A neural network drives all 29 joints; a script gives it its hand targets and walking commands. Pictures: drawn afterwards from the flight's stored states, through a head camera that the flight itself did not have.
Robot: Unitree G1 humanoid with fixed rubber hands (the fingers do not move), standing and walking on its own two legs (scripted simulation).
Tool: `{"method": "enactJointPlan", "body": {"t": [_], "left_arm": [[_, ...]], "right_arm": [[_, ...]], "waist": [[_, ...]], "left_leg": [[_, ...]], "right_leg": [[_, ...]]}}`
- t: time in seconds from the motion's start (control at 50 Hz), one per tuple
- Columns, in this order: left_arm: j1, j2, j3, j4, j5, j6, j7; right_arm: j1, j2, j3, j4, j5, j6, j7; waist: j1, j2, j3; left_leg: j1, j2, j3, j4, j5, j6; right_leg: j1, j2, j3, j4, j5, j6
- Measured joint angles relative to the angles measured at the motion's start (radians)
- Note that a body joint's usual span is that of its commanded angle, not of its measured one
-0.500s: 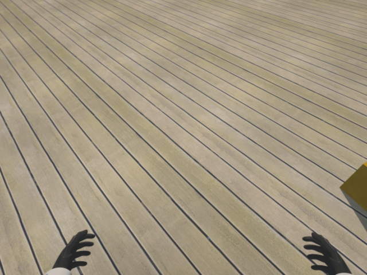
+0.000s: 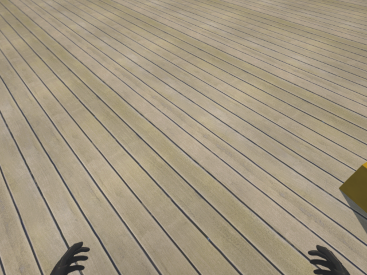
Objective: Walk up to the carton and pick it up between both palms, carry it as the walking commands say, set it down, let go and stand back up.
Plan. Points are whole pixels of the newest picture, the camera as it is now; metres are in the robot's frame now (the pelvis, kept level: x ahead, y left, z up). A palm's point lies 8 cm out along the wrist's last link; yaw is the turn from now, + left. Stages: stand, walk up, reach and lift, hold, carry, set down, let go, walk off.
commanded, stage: stand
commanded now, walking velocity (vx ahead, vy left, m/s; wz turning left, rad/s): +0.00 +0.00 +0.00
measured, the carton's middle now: out of the picture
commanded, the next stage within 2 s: walk up in 1.00 s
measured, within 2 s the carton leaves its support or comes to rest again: neither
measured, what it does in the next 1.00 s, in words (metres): stands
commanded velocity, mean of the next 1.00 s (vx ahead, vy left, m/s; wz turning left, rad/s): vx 0.00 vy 0.00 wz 0.00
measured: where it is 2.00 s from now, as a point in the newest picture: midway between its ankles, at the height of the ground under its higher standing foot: outside the picture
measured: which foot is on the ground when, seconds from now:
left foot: down 0.00-1.00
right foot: down 0.00-1.00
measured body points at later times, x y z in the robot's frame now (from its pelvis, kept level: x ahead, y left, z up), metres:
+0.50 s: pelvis +0.00 +0.00 +0.00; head +0.00 +0.00 +0.45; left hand +0.12 +0.31 -0.10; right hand +0.12 -0.31 -0.10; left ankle +0.01 +0.12 -0.74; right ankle +0.01 -0.13 -0.74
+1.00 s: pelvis +0.00 +0.00 +0.01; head +0.00 +0.00 +0.46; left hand +0.11 +0.31 -0.11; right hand +0.11 -0.31 -0.11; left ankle +0.01 +0.12 -0.74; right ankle +0.01 -0.13 -0.74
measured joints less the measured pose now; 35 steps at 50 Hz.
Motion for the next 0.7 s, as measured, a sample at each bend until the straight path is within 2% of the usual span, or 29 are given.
{"method": "enactJointPlan", "body": {"t": [0.7], "left_arm": [[-0.016,0.0,-0.001,0.168,-0.004,0.002,0.013]], "right_arm": [[-0.013,-0.001,-0.001,0.168,0.003,0.003,-0.011]], "waist": [[-0.001,0.001,-0.003]], "left_leg": [[0.04,0.001,0.0,-0.095,0.052,-0.004]], "right_leg": [[0.039,-0.001,-0.002,-0.092,0.05,0.001]]}}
